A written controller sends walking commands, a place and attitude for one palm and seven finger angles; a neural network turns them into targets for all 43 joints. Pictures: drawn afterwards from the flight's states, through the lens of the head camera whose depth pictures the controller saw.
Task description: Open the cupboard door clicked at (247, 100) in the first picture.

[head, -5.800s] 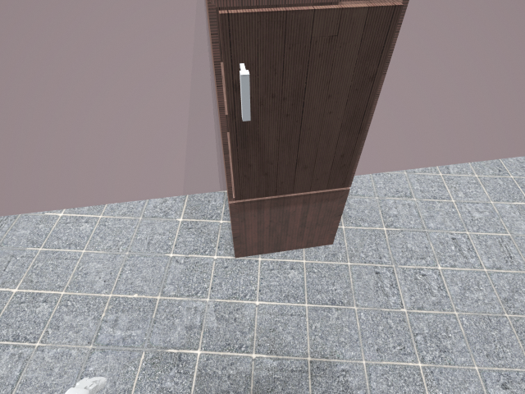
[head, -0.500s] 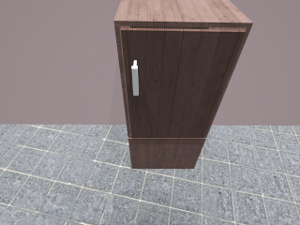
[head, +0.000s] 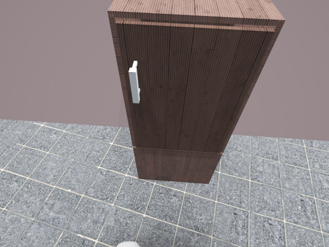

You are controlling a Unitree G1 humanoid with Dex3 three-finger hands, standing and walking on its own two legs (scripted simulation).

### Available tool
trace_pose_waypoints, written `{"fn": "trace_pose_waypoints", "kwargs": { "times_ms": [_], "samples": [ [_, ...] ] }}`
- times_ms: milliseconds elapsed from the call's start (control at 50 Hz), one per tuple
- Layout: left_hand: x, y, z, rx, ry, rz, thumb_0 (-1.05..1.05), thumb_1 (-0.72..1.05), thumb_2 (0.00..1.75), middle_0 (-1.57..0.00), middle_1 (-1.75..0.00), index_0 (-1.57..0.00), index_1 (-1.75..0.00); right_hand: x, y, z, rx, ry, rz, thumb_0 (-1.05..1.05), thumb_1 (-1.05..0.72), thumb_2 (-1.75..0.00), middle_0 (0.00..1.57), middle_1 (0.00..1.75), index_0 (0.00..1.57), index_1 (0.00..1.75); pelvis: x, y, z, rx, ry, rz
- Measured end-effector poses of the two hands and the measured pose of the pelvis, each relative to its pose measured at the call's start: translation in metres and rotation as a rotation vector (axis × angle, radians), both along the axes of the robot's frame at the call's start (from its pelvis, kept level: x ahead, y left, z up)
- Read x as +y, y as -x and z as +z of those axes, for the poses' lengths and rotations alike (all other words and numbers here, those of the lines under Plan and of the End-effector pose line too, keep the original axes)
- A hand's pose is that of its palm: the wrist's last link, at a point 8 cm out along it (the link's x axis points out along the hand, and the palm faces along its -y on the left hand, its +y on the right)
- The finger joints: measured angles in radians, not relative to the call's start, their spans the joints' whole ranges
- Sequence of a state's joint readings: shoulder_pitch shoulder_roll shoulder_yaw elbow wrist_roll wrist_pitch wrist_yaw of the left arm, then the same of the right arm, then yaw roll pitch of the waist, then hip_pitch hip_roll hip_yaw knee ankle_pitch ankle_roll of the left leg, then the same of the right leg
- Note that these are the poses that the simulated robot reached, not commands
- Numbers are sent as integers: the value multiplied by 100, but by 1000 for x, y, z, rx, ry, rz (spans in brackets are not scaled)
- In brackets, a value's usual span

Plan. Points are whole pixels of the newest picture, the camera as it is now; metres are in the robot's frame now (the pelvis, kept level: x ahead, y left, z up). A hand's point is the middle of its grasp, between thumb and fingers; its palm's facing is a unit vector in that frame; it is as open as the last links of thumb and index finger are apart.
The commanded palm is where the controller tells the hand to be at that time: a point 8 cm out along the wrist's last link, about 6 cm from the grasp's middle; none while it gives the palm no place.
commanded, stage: shuffle to correct the standing spot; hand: left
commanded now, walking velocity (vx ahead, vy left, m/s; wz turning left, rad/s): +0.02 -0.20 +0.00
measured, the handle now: (135, 82) +0.56 +0.14 +0.07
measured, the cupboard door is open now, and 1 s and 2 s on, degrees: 0 0 0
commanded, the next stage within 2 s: come to a stop and stand still in 0.14 s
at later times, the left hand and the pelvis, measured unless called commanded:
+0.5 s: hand out of the picture +0.05 +0.11 -0.17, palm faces +0.02 -0.97 -0.23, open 7.3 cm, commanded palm none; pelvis +0.01 -0.08 -0.01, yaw -1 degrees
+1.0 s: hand out of the picture +0.03 +0.11 -0.17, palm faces -0.01 -0.96 -0.27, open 7.4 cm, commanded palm none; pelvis +0.00 -0.08 -0.01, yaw -1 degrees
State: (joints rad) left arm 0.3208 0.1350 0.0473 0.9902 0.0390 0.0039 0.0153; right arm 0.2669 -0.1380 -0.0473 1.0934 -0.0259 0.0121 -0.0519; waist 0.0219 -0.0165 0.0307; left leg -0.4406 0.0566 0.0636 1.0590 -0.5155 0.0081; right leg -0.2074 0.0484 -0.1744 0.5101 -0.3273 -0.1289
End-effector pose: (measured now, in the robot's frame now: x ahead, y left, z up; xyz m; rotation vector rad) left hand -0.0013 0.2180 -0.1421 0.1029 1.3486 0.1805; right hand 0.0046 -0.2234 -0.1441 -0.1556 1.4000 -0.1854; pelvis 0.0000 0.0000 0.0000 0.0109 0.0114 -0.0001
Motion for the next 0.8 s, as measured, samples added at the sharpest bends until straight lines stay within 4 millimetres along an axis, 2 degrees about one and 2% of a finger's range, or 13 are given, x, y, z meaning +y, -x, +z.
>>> {"fn": "trace_pose_waypoints", "kwargs": {
  "times_ms": [140, 220, 280, 340, 420, 520, 620, 680, 800],
  "samples": [
    [-18, -1, -4, 45, 12, -25, 0, 91, 90, -20, -30, -20, -30, -14, -61, 9, -147, 4, 22, 1, -91, -90, 20, 29, 20, 30, -16, -7, 1, -1, 14, -20],
    [-26, -5, -19, 66, 39, -39, 0, 91, 90, -20, -30, -20, -30, -20, -78, 7, -228, 28, 19, 1, -91, -90, 20, 29, 20, 30, -24, -13, -10, -15, 26, -46],
    [-32, -17, -20, 64, 41, -74, 1, 91, 90, -20, -30, -20, -30, -31, -68, 9, -232, 34, 1, 0, -91, -90, 20, 29, 20, 30, -32, -11, -10, -30, 9, -58],
    [-37, -35, -10, 11, 27, -68, 1, 92, 90, -20, -30, -20, -30, -47, -49, 12, -179, 45, 6, 0, -92, -90, 21, 30, 20, 30, -41, -8, -2, -30, 10, -45],
    [-45, -45, 6, -51, -15, -53, 1, 93, 90, -20, -30, -20, -30, -70, -29, 10, -103, 23, 19, 0, -92, -90, 20, 30, 20, 30, -57, -6, 4, -26, 26, -27],
    [-70, -37, 1, -61, -59, -62, 1, 92, 90, -20, -30, -20, -30, -96, -16, -9, -59, -26, -1, 1, -91, -90, 20, 29, 20, 30, -87, -6, -8, -29, -3, -19],
    [-92, -22, 7, -5, -36, -56, 1, 92, 90, -20, -30, -20, -30, -109, -14, -5, -50, -40, -17, 1, -91, -90, 20, 29, 20, 30, -96, -9, -1, -28, -10, -22],
    [-92, -18, 6, 3, -30, -40, 1, 92, 90, -21, -30, -20, -30, -111, -16, 0, -60, -26, -12, 1, -91, -90, 20, 29, 20, 30, -95, -10, 1, -23, -17, -19],
    [-78, -20, -3, -2, -34, -15, 1, 92, 90, -21, -30, -20, -30, -106, -21, 6, -81, 5, 13, 1, -91, -90, 20, 29, 20, 30, -91, -4, -2, -31, -12, -18]
  ]
}}
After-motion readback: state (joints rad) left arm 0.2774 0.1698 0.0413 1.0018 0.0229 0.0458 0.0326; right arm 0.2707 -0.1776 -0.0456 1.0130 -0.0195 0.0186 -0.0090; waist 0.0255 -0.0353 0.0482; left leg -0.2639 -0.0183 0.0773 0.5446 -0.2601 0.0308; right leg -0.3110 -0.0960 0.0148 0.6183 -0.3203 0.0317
